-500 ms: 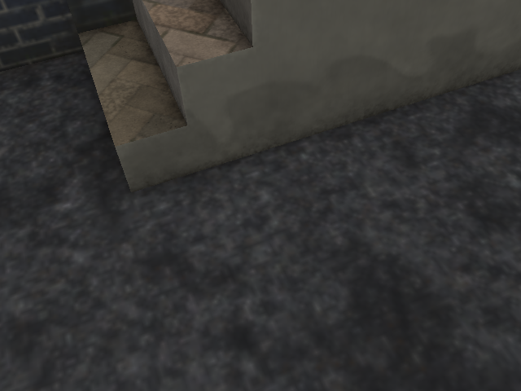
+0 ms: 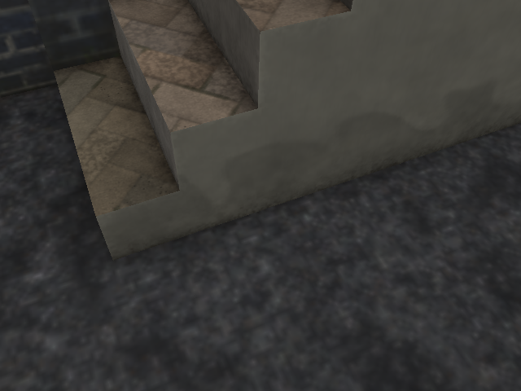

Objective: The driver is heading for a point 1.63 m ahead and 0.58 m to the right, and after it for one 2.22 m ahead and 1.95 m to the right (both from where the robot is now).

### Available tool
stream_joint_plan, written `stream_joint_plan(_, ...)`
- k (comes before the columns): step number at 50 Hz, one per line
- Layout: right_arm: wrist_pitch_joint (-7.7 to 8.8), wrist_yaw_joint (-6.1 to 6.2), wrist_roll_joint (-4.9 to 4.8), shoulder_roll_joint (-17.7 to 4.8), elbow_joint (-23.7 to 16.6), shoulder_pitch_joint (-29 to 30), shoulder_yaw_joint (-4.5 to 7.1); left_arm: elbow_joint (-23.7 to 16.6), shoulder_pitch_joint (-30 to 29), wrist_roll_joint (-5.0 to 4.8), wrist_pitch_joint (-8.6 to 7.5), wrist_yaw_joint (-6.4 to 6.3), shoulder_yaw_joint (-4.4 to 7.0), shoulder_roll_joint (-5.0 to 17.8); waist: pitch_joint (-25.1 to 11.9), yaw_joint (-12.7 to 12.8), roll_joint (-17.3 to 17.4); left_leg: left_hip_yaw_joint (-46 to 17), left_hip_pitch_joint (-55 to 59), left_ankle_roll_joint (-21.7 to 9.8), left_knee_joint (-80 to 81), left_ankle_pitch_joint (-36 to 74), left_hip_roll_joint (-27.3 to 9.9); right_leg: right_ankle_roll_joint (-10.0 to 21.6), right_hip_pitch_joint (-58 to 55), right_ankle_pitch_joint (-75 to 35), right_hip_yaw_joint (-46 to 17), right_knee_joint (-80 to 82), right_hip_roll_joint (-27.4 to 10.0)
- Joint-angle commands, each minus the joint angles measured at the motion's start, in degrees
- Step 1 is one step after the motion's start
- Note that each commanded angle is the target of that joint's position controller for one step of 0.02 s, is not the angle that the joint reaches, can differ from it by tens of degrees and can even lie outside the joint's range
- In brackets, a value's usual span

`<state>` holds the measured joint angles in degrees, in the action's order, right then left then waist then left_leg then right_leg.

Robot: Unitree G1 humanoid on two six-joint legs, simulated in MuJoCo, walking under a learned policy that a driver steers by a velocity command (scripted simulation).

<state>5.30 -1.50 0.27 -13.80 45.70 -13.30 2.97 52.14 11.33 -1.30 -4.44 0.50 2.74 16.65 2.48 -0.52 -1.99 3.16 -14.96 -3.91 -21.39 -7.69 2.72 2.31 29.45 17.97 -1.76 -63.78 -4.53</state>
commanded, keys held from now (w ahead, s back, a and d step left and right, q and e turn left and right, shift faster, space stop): w+e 0.78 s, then w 0.22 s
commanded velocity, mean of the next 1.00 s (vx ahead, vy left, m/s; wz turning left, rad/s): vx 0.47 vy -0.01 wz -0.43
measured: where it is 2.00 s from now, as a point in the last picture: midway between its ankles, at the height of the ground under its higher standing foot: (437, 343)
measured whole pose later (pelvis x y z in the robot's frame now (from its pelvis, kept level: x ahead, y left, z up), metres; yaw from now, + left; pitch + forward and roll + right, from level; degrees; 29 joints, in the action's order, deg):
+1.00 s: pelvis +0.53 -0.14 -0.01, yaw -29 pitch +2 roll -1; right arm 6.5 1.3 0.8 -17.3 43.2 -9.7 2.0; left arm 41.7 13.5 0.3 -0.1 -0.1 3.5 18.7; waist 3.1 0.4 -1.8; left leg -0.4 -20.6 -0.5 -27.0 -8.2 -0.1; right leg -2.0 25.1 25.9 -9.2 -69.8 6.4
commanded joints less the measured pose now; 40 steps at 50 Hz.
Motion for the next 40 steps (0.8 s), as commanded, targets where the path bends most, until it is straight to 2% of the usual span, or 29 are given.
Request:
stream_joint_plan(1,1.57,0.38,0.19,-7.52,-2.73,1.42,1.88,-2.19,2.0,0.1,0.98,-0.24,0.65,2.41,-3.29,1.58,5.59,-13.54,6.18,-10.33,14.28,7.01,-16.42,-1.25,6.85,-5.55,-2.55,4.16,-3.85)
stream_joint_plan(3,1.6,0.93,0.51,-8.49,-1.46,-0.03,2.22,-3.12,-1.31,0.35,1.29,-0.15,0.72,2.45,-1.79,0.66,5.14,-9.86,6.53,-9.54,15.7,7.04,-16.1,-1.99,9.24,-12.16,-3.15,9.64,-3.77)
stream_joint_plan(8,1.41,1.94,0.19,-9.68,0.82,-1.92,2.41,-5.58,-9.14,0.41,0.92,0.84,0.44,1.6,0.49,-1.96,5.06,-0.95,7.94,-6.53,16.75,7.03,-14.98,-1.86,7.1,-24.59,-1.11,23.28,-1.38)
stream_joint_plan(11,0.77,2.25,-0.34,-10.29,2.67,-4.19,2.71,-7.72,-13.36,0.37,1.03,1.57,0.22,1.52,2.03,-3.47,4.66,1.02,13.88,-5.84,15.4,7.35,-17.0,-1.05,9.02,-23.3,-0.35,27.48,-0.92)
stream_joint_plan(14,-0.41,2.32,-0.89,-11.08,3.76,-5.06,3.18,-9.97,-15.44,0.31,1.11,2.64,0.38,2.32,2.67,-3.44,5.31,2.48,20.05,-4.67,11.29,12.87,-19.13,1.09,10.43,-15.71,1.41,29.49,-0.22)
stream_joint_plan(16,-1.26,2.74,-1.09,-12.6,3.34,-3.86,3.6,-10.67,-13.38,0.38,1.2,3.19,1.07,3.71,0.2,-1.42,6.95,4.24,21.63,-3.33,4.21,30.89,-19.38,3.08,4.84,-9.19,5.02,29.84,2.67)
stream_joint_plan(17,-1.85,3.09,-1.03,-13.05,3.03,-3.12,3.66,-9.85,-8.42,0.35,1.33,3.27,2.01,5.16,-3.2,1.55,7.58,5.64,21.03,-2.22,-3.25,40.43,-18.61,4.31,-2.28,-7.49,6.92,30.41,5.04)
stream_joint_plan(18,-2.44,3.5,-0.86,-12.45,2.51,-2.84,3.31,-7.32,0.9,0.01,1.37,2.97,3.78,7.83,-8.09,6.17,6.21,7.89,16.94,-0.41,-15.42,43.15,-16.01,6.16,-14.95,-9.64,7.75,33.21,7.99)
stream_joint_plan(19,-2.29,3.8,0.27,-10.87,0.95,-3.87,2.35,-5.27,11.21,-0.16,1.72,1.94,5.8,13.24,-14.26,9.59,-1.22,8.5,1.98,2.28,-34.11,26.82,-13.46,10.15,-33.19,-9.24,-5.96,33.72,0.04)
stream_joint_plan(20,-0.39,2.67,1.44,-2.74,-1.83,-8.03,-0.22,-5.83,10.66,-0.52,1.47,1.77,6.13,17.25,-18.95,3.42,-14.99,2.52,-23.95,5.9,-51.74,-23.38,-0.81,20.67,-50.35,2.55,-38.39,40.6,-12.72)
stream_joint_plan(21,2.1,1.81,-0.8,-7.57,-2.09,-2.14,0.45,-7.15,11.64,0.16,0.95,1.58,4.75,12.72,-21.48,7.48,-8.65,-8.39,-30.65,4.39,-57.81,-25.0,-1.7,20.22,-52.69,4.8,-44.29,46.83,-13.92)
stream_joint_plan(22,3.45,1.33,-2.47,-10.13,-3.76,2.62,1.06,-7.41,9.51,0.55,0.46,1.35,4.12,10.07,-14.93,7.92,-5.82,-8.44,-34.48,2.98,-56.77,-18.97,-4.43,17.71,-47.95,-1.44,-35.47,47.15,-12.28)
stream_joint_plan(23,3.96,1.61,-1.65,-10.02,-3.73,3.26,0.91,-8.31,6.02,0.36,0.11,1.28,3.79,8.97,-11.45,5.63,-0.66,-8.05,-31.8,2.58,-52.48,-13.92,-6.97,16.0,-40.1,-8.05,-28.86,46.99,-10.09)
stream_joint_plan(24,3.83,2.04,-0.13,-10.42,-3.45,3.55,1.39,-9.33,2.35,0.4,0.12,1.2,3.25,7.27,-8.37,3.31,1.41,-7.85,-27.71,3.19,-47.62,-11.27,-8.7,14.97,-32.03,-14.27,-23.9,47.9,-8.2)
stream_joint_plan(25,3.13,2.11,0.35,-10.6,-3.7,2.76,1.71,-10.28,0.51,1.05,0.02,1.0,2.66,6.02,-7.51,1.26,0.46,-8.33,-23.52,3.72,-45.22,-9.69,-9.73,14.87,-26.97,-18.49,-21.79,49.37,-7.15)
stream_joint_plan(26,2.31,2.09,0.56,-9.8,-3.99,2.37,1.57,-10.55,-0.06,1.02,0.04,0.76,2.52,5.7,-6.7,0.23,0.22,-8.23,-21.78,4.7,-43.19,-9.54,-9.82,15.27,-24.06,-20.63,-21.03,50.57,-6.4)
stream_joint_plan(28,1.09,2.12,0.87,-8.56,-4.7,2.35,1.28,-10.79,0.19,0.72,-0.1,0.12,2.81,7.17,-5.03,-0.75,0.3,-6.98,-21.23,6.41,-37.88,-7.67,-9.48,15.26,-19.84,-24.93,-17.52,51.75,-5.07)
stream_joint_plan(31,0.63,2.2,1.33,-7.29,-6.61,7.72,0.63,-10.6,2.27,0.36,0.09,-0.84,3.46,9.23,-3.16,0.75,-0.11,-5.98,-20.35,7.94,-24.71,3.25,-7.59,12.88,-16.61,-25.89,-13.06,51.84,-1.62)
stream_joint_plan(34,0.96,1.69,0.36,-6.2,-8.17,13.78,-0.08,-10.16,5.01,0.09,0.51,-1.07,3.57,9.29,-2.55,3.56,-1.81,-5.34,-15.78,7.95,-12.46,11.8,-4.78,10.54,-15.52,-19.57,-12.41,51.1,0.27)
stream_joint_plan(35,1.11,1.46,-0.05,-6.48,-8.71,15.44,-0.12,-9.83,6.18,0.02,0.63,-1.07,3.57,9.22,-2.28,4.31,-2.09,-5.65,-14.97,7.83,-10.28,13.03,-4.26,10.26,-16.1,-17.53,-13.7,50.71,-0.23)
stream_joint_plan(37,1.52,0.89,-0.23,-7.99,-9.47,17.08,0.09,-9.4,7.49,-0.12,0.97,-1.16,3.66,9.14,-2.05,4.7,-2.41,-7.05,-14.42,7.12,-6.76,13.21,-3.77,9.74,-19.14,-15.67,-16.67,48.28,-1.47)
stream_joint_plan(38,1.85,1.05,-0.05,-9.68,-8.8,16.11,0.62,-9.84,6.42,0.09,1.13,-1.22,3.7,9.04,-1.96,4.23,-2.91,-7.69,-13.94,6.63,-5.21,11.68,-3.85,8.92,-20.61,-14.72,-17.35,46.39,-1.36)
stream_joint_plan(40,2.46,1.02,-0.15,-10.86,-8.14,13.78,0.98,-9.87,6.37,0.39,1.42,-1.31,3.7,8.67,-2.85,3.16,-4.29,-7.66,-10.91,5.37,-4.82,7.79,-4.03,8.19,-23.12,-16.45,-19.99,42.74,-2.97)
Keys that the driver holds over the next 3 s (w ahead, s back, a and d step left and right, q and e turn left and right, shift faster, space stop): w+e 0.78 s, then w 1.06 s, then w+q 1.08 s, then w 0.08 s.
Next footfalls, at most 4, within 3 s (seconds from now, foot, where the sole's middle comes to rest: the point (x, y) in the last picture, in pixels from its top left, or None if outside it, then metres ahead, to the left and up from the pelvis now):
0.36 right None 0.35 -0.18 -0.78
0.86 left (294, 311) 0.68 -0.09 -0.78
1.40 right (427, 350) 0.57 -0.43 -0.78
1.72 left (379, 311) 0.68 -0.32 -0.78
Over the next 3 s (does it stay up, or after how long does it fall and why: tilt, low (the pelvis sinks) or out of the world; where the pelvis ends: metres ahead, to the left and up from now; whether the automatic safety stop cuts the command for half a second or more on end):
stays up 0.60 -0.53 0.00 its command is cut before an obstacle after 0.9 s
